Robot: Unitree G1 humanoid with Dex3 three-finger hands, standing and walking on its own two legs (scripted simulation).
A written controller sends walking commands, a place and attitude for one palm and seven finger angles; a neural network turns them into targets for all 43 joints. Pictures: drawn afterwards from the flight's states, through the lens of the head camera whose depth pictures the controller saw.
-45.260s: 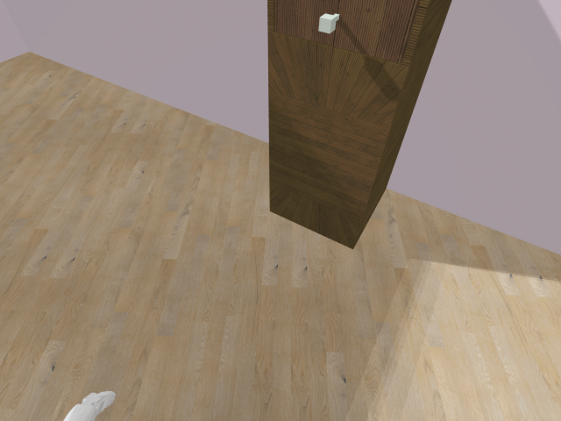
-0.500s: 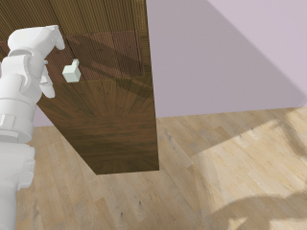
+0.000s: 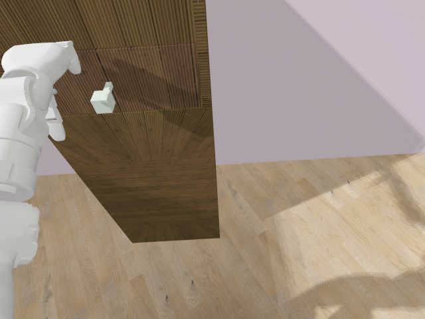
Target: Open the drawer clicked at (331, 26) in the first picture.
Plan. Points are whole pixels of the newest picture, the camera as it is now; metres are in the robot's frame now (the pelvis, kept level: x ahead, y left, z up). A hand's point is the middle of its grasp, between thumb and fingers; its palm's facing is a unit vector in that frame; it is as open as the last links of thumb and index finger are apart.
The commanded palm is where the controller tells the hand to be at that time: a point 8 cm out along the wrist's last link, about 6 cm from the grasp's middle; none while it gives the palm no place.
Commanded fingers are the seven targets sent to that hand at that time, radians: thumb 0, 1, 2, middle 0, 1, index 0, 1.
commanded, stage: re-aim the fingers above the handle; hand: left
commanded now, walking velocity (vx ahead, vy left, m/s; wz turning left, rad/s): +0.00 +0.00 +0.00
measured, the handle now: (105, 96) +0.52 +0.24 +0.15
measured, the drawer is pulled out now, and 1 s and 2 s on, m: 0.00 0.00 0.00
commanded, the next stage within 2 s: lower the fingers behind the handle in 1.20 s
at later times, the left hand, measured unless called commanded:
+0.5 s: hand (42, 113) +0.41 +0.30 +0.19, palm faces -0.11 +0.06 -0.99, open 13.9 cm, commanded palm +0.42 +0.25 +0.26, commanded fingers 0.00 -0.50 0.30 -0.30 -1.20 -0.30 -1.20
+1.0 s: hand (71, 107) +0.44 +0.26 +0.19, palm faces -0.13 +0.04 -0.99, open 13.8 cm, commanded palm +0.42 +0.24 +0.27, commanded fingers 0.00 -0.50 0.30 -0.30 -1.20 -0.30 -1.20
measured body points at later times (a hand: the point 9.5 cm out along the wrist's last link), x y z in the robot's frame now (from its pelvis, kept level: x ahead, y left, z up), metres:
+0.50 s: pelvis +0.00 +0.00 +0.00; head +0.03 -0.03 +0.45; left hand +0.42 +0.29 +0.25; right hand +0.13 -0.24 -0.13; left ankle -0.02 +0.11 -0.74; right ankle -0.03 -0.12 -0.74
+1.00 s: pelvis -0.01 +0.00 +0.00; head +0.03 -0.03 +0.45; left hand +0.44 +0.25 +0.24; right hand +0.08 -0.26 -0.14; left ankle -0.02 +0.11 -0.74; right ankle -0.03 -0.12 -0.74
